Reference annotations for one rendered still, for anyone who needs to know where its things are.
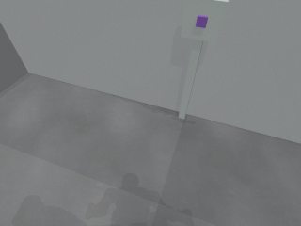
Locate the button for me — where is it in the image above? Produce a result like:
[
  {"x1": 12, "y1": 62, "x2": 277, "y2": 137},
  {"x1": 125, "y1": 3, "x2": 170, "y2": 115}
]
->
[{"x1": 196, "y1": 15, "x2": 208, "y2": 28}]

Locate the panel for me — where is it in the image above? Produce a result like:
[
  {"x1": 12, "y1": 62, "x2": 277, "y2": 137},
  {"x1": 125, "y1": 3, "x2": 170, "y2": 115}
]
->
[{"x1": 178, "y1": 0, "x2": 229, "y2": 119}]

